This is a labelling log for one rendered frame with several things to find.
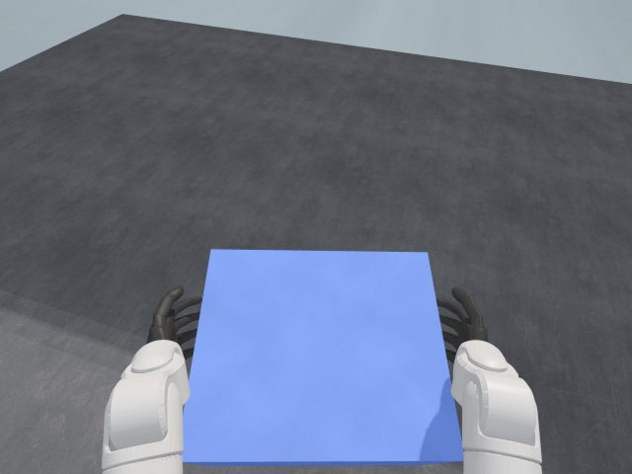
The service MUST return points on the carton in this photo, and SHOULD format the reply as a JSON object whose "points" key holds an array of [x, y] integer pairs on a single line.
{"points": [[319, 358]]}

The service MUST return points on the robot left hand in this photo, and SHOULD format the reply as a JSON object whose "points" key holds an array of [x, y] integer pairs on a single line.
{"points": [[165, 326]]}

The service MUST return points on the robot right forearm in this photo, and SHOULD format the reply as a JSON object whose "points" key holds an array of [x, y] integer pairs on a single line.
{"points": [[500, 430]]}

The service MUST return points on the robot right hand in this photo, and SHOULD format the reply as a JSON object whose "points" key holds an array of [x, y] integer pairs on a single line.
{"points": [[469, 328]]}

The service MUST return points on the robot left forearm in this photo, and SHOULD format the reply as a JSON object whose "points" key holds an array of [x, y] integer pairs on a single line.
{"points": [[143, 426]]}

